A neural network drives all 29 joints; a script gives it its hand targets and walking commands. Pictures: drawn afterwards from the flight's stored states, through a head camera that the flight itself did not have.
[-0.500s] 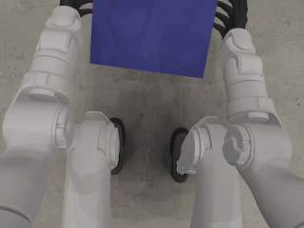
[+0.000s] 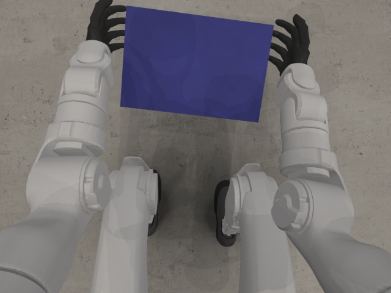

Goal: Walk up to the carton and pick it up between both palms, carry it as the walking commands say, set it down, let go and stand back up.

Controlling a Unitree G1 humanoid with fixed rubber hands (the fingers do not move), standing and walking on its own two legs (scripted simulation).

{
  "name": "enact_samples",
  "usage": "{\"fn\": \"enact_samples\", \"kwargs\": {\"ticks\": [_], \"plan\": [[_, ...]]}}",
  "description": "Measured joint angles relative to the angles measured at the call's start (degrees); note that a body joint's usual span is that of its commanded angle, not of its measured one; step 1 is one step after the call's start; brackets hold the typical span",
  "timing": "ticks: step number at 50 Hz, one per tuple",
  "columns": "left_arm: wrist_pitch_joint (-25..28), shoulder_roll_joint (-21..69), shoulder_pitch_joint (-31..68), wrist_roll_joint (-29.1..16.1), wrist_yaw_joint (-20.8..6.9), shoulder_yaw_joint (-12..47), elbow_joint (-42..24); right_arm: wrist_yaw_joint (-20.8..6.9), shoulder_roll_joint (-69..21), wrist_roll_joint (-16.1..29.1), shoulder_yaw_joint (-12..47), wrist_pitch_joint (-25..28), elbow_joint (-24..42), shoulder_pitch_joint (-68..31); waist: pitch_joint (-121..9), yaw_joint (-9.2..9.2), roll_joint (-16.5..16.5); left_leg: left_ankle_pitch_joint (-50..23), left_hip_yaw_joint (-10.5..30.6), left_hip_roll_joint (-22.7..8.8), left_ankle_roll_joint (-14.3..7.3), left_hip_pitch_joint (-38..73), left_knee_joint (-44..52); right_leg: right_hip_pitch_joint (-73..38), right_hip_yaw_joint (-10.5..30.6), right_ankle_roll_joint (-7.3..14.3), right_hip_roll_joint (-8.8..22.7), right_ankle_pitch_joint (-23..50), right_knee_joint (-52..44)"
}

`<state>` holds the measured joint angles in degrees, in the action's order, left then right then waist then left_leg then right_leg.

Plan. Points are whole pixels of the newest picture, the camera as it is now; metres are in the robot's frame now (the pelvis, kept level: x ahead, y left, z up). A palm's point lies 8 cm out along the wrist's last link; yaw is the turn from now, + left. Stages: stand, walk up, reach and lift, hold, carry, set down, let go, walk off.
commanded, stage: reach and lift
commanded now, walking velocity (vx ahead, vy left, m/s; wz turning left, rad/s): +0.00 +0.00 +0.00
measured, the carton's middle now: (194, 72) +0.51 +0.03 -0.18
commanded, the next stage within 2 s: none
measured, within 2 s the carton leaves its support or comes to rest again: neither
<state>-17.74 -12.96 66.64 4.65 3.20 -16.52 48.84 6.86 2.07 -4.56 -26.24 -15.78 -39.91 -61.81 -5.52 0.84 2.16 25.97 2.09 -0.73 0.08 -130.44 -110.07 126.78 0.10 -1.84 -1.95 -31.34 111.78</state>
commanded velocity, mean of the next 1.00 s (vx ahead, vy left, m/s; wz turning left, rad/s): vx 0.00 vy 0.00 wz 0.00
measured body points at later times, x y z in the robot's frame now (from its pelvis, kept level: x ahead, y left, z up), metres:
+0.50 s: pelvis +0.00 +0.00 +0.05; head +0.27 +0.04 +0.41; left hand +0.51 +0.20 -0.03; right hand +0.51 -0.14 -0.02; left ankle +0.12 +0.12 -0.40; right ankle +0.11 -0.12 -0.40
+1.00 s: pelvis +0.02 +0.00 +0.11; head +0.24 +0.04 +0.50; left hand +0.49 +0.19 +0.05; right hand +0.49 -0.14 +0.06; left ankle +0.12 +0.12 -0.40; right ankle +0.11 -0.12 -0.40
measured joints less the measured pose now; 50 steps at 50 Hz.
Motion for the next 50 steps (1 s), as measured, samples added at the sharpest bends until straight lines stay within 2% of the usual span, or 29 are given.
{"fn": "enact_samples", "kwargs": {"ticks": [11, 15, 27, 31, 42, 50], "plan": [[-2.2, 3.2, -4.0, 2.3, 1.7, -1.7, -3.6, 3.5, -2.3, -1.4, -0.2, -1.3, 1.6, 2.7, -4.0, 0.02, 0.2, -0.3, -0.4, -0.1, -0.1, 2.5, 3.9, -2.2, 0.5, 0.0, -0.2, 0.5, -3.8], [-2.7, 3.8, -5.0, 2.7, 2.3, -2.1, -4.3, 2.8, -2.6, -1.9, -0.3, -1.6, 1.7, 3.5, -5.1, 0.15, 0.1, -0.5, -0.5, 0.0, 0.0, 3.8, 5.4, -3.5, 0.6, 0.0, -0.1, 0.7, -5.3], [-3.9, 5.0, -7.1, 4.7, 0.9, -3.8, -4.7, -1.2, -2.9, -3.6, -1.3, -3.4, 2.3, 6.1, -7.3, 0.37, -0.5, -1.0, -0.5, 0.2, -0.1, 9.4, 10.4, -9.1, 0.7, 0.0, 0.0, 1.5, -10.5], [-4.1, 5.7, -8.2, 5.3, 0.9, -4.2, -5.0, -0.8, -3.3, -4.2, -1.4, -3.7, 2.5, 7.1, -8.0, 0.34, -0.6, -1.1, -0.6, 0.2, -0.2, 11.4, 12.2, -11.0, 0.8, 0.0, -0.1, 1.7, -12.5], [-4.1, 7.9, -12.0, 6.1, 2.0, -3.9, -6.3, 2.6, -4.6, -4.5, -0.6, -3.4, 2.5, 10.4, -10.1, 0.41, -0.8, -1.2, -0.7, 0.4, -0.2, 16.7, 16.8, -16.3, 1.0, 0.0, 0.1, 2.0, -17.1], [-4.0, 8.8, -14.6, 6.4, 2.0, -3.8, -6.6, 2.1, -4.7, -4.3, -0.1, -3.3, 2.2, 13.0, -11.4, 0.52, -0.8, -1.3, -0.6, 0.5, -0.1, 21.2, 20.1, -20.8, 0.9, 0.2, 0.2, 2.1, -20.6]]}}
